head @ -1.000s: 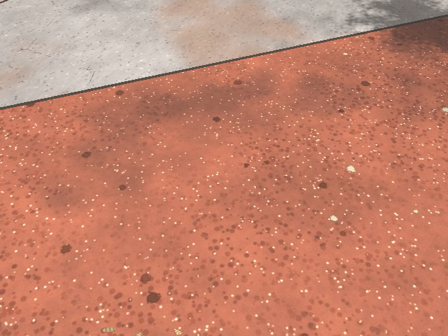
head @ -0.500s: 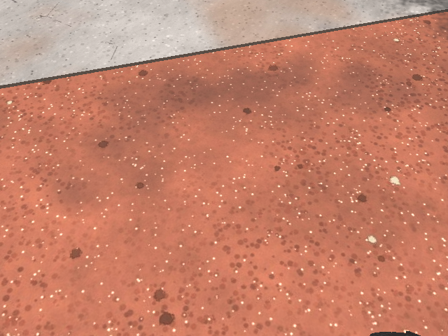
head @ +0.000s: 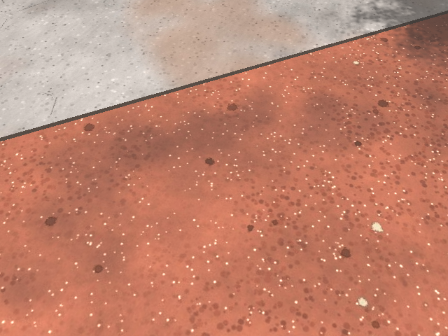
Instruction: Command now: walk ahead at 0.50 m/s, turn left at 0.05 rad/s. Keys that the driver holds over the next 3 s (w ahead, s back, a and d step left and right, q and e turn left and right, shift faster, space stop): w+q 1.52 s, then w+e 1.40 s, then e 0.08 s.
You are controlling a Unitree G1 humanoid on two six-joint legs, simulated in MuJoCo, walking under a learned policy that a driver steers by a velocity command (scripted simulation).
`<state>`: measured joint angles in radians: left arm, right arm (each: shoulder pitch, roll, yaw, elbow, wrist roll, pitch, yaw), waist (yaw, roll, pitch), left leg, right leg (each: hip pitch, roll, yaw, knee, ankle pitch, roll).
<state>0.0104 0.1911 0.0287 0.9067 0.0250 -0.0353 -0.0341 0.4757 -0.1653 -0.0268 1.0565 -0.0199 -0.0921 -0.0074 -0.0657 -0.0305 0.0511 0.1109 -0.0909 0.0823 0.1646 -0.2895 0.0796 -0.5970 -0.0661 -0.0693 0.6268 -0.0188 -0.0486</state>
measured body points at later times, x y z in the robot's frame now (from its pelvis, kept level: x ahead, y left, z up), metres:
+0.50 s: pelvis +0.27 -0.02 +0.00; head +0.30 -0.01 +0.45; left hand +0.18 +0.21 -0.14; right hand +0.47 -0.21 -0.13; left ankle +0.40 +0.14 -0.69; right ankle +0.19 -0.10 -0.74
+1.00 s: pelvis +0.53 +0.10 +0.01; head +0.55 +0.13 +0.45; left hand +0.58 +0.40 -0.11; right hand +0.65 -0.16 -0.12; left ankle +0.44 +0.10 -0.74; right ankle +0.75 +0.01 -0.67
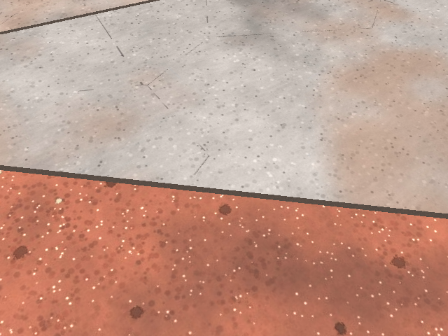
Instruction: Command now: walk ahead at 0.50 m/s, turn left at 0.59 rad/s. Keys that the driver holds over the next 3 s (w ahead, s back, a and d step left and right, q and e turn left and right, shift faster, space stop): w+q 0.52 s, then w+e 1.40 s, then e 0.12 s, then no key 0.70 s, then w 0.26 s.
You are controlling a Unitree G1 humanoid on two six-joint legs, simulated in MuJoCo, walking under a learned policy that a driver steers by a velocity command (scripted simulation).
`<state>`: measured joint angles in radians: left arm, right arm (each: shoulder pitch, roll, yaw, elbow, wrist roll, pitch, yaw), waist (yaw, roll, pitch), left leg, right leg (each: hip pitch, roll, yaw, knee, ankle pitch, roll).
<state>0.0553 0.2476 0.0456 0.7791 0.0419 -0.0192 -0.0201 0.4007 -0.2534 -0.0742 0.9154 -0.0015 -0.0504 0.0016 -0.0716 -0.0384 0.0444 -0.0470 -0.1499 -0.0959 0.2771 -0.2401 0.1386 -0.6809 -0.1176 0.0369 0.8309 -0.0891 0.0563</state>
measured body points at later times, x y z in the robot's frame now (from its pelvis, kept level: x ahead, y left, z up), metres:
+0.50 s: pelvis +0.27 -0.03 +0.00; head +0.30 -0.03 +0.45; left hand +0.22 +0.24 -0.12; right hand +0.50 -0.23 -0.11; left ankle +0.33 +0.13 -0.67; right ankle +0.26 -0.13 -0.74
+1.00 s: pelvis +0.51 +0.10 +0.00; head +0.52 +0.12 +0.45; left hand +0.54 +0.38 -0.13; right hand +0.58 -0.16 -0.12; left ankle +0.44 +0.16 -0.74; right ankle +0.62 -0.02 -0.67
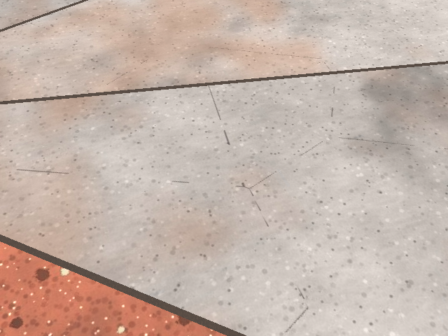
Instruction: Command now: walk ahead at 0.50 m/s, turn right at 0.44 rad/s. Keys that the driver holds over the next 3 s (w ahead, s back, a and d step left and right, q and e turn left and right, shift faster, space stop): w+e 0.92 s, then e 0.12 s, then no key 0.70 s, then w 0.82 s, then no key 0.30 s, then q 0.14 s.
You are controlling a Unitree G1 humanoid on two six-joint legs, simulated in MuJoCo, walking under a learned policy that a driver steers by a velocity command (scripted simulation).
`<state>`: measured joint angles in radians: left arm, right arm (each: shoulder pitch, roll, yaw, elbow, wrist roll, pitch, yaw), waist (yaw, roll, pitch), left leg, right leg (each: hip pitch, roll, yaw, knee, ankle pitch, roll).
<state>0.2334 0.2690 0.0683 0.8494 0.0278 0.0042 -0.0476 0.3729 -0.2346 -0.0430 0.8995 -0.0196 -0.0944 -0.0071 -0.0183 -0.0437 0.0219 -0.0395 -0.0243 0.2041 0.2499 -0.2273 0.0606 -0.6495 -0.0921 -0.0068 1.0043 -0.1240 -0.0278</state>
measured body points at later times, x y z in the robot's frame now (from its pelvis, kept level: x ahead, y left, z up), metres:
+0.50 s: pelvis +0.26 -0.07 +0.00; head +0.29 -0.09 +0.44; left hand +0.38 +0.19 -0.13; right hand +0.34 -0.35 -0.12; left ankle +0.39 +0.08 -0.67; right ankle +0.23 -0.11 -0.75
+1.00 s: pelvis +0.53 -0.11 +0.00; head +0.57 -0.11 +0.45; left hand +0.80 +0.04 -0.12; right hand +0.43 -0.38 -0.11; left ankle +0.58 -0.03 -0.75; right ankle +0.48 -0.23 -0.66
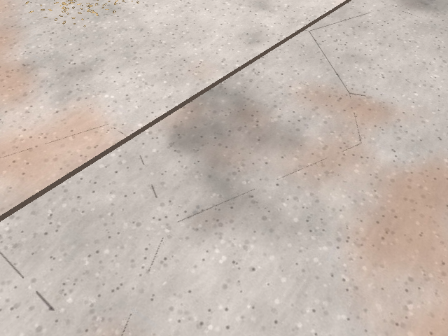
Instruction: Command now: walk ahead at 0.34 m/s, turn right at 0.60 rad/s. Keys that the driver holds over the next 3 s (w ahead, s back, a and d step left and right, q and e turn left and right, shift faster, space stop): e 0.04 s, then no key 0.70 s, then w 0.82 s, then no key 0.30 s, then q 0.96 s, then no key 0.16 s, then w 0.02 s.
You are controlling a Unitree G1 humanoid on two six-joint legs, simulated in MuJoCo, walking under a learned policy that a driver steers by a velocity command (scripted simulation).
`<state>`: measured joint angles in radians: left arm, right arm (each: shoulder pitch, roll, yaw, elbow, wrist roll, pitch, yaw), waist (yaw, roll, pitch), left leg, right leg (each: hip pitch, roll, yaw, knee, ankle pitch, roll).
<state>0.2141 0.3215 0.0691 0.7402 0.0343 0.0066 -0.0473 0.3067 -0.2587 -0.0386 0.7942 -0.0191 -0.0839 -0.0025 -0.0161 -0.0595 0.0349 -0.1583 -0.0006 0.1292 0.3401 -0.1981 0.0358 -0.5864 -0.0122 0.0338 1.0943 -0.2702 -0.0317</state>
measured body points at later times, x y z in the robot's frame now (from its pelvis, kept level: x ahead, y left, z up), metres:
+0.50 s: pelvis +0.12 -0.03 -0.01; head +0.15 -0.05 +0.44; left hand +0.27 +0.19 -0.13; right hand +0.18 -0.29 -0.15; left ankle +0.13 +0.11 -0.72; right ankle +0.19 -0.11 -0.75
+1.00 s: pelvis +0.19 -0.03 -0.01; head +0.18 -0.05 +0.44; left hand +0.26 +0.22 -0.14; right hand +0.15 -0.29 -0.16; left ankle +0.14 +0.10 -0.75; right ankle +0.19 -0.12 -0.74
